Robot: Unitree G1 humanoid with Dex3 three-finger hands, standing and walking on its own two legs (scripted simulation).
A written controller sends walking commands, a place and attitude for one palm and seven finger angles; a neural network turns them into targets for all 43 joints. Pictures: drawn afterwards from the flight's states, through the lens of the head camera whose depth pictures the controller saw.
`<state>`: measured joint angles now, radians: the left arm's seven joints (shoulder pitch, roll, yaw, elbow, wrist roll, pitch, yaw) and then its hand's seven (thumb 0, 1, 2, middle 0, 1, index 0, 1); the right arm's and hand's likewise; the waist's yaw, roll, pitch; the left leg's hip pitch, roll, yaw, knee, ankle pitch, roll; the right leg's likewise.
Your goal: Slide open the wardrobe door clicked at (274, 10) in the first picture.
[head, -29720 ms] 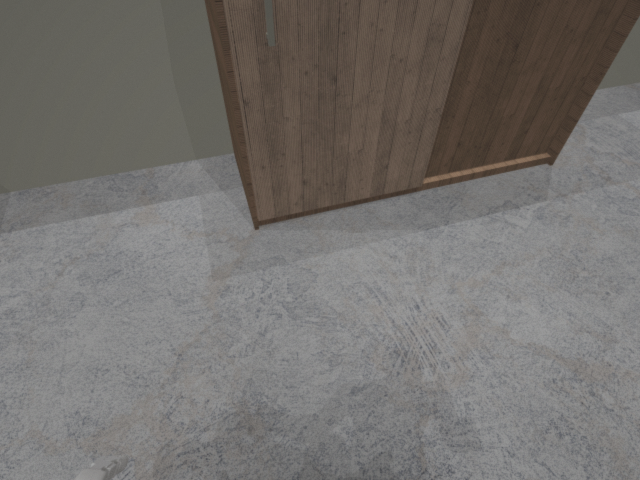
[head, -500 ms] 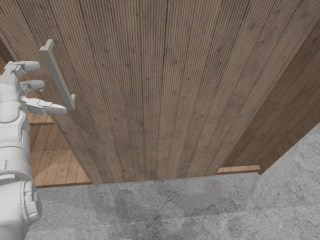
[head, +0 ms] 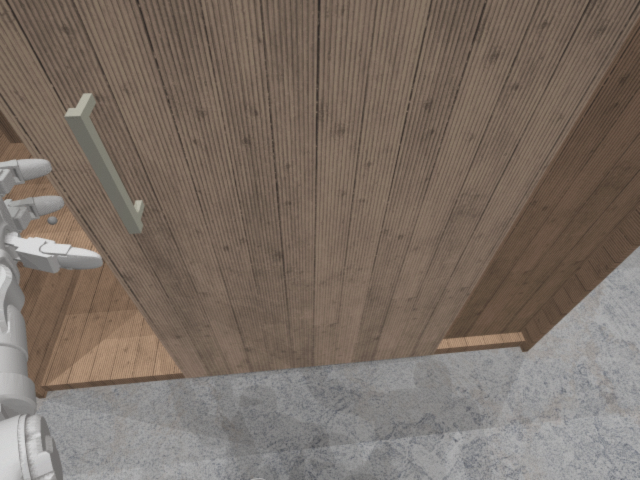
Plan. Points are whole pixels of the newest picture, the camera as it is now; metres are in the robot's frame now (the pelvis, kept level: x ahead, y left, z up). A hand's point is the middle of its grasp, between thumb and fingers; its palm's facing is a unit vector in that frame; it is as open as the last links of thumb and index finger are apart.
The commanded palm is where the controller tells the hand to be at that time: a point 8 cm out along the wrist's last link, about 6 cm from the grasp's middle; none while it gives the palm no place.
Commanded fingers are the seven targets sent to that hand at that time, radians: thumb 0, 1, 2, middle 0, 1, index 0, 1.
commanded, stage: slip the hand off the handle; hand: left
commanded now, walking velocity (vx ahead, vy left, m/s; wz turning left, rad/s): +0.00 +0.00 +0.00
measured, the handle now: (113, 170) +0.48 +0.30 +0.13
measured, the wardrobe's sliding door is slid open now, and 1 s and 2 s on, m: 0.42 0.42 0.42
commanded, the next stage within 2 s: draw the hand back to the body in 0.40 s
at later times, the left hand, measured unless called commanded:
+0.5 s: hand (21, 280) +0.29 +0.33 +0.13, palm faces +0.41 -0.89 -0.18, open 14.7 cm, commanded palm +0.26 +0.36 +0.14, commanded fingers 0.00 -0.55 0.20 -0.25 -1.15 -0.25 -1.15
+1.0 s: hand (6, 326) +0.23 +0.29 +0.15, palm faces +0.15 -0.99 -0.03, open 14.7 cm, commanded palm +0.19 +0.34 +0.16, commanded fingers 0.00 -0.37 0.29 -0.24 -1.04 -0.24 -1.04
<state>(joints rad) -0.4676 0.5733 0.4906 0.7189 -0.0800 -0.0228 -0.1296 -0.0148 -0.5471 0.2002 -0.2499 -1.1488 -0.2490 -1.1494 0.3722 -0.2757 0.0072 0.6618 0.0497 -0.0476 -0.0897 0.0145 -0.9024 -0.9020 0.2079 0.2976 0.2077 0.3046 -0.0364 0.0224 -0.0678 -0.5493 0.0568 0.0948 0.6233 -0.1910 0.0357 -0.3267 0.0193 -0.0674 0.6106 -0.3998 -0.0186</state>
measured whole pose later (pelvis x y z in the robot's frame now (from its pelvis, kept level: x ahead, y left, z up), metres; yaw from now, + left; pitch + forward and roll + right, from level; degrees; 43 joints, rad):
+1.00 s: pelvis -0.01 +0.00 +0.00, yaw +1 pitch -1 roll -1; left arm 0.01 0.44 0.46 0.16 -0.38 0.04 -0.41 -0.02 -0.54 0.20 -0.25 -1.14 -0.25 -1.14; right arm 0.28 -0.29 0.04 0.63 0.09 -0.24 -0.14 0.02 -0.90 -0.90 0.21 0.30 0.21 0.30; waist 0.05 0.05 -0.06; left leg -0.41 0.04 0.08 0.58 -0.16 0.03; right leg -0.18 0.01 -0.09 0.57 -0.38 -0.01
